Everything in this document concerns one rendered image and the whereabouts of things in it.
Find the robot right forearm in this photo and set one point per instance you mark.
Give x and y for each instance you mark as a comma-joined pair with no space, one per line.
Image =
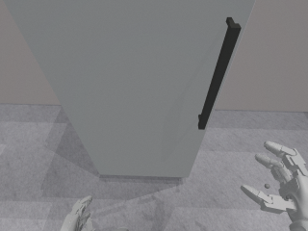
299,225

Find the left robot hand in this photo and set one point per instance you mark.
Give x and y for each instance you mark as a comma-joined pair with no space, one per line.
76,219

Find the handle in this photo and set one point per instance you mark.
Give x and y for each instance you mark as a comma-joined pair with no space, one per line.
230,39

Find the right robot hand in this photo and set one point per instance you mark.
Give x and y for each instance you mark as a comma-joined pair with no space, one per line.
296,188

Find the fridge door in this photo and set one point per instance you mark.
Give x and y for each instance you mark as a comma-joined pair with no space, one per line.
132,75

